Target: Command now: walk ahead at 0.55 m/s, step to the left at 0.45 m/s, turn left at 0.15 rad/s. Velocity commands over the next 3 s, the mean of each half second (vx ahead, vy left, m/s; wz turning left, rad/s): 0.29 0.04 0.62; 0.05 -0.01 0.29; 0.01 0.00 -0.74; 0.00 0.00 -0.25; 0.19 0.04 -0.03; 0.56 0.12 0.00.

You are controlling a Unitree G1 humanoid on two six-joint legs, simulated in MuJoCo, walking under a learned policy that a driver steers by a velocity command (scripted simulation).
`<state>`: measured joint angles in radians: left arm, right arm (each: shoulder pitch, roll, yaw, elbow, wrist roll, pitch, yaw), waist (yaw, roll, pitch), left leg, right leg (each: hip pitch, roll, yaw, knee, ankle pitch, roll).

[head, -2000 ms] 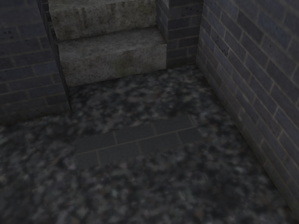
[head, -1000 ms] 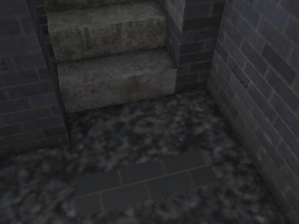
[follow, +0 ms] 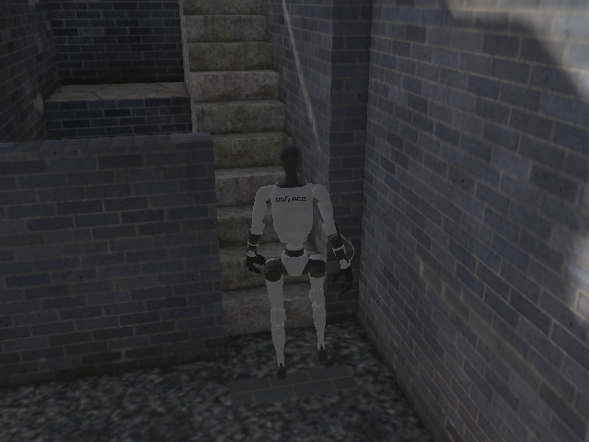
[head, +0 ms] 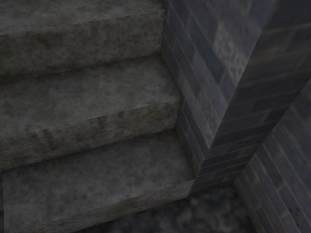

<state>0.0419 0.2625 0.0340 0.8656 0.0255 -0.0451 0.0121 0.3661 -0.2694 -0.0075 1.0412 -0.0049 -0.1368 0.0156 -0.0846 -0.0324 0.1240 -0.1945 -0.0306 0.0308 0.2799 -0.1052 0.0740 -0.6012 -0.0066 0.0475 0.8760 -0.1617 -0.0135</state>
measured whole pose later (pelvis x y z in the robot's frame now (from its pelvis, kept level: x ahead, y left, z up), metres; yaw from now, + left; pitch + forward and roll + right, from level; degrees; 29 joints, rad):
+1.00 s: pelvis +0.11 +0.04 -0.02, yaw +26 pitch +0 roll +1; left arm 0.27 0.20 0.02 0.77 0.00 0.05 0.04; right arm 0.19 -0.17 -0.01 0.77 -0.04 0.02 -0.09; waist 0.01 0.01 0.02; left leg -0.30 -0.05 0.06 0.52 -0.22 0.07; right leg -0.30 0.00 -0.02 0.79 -0.46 -0.03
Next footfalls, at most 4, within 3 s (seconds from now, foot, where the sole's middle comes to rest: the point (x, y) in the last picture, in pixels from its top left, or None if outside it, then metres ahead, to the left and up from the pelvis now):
0.14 right None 0.21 -0.12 -0.79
0.56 left None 0.14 0.15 -0.79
1.06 right None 0.14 -0.05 -0.79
1.58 left None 0.11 0.13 -0.79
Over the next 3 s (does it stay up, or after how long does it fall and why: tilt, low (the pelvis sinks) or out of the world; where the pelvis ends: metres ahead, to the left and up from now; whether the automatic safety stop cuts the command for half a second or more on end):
stays up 0.22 0.11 0.00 its command is cut before an obstacle after 2.2 s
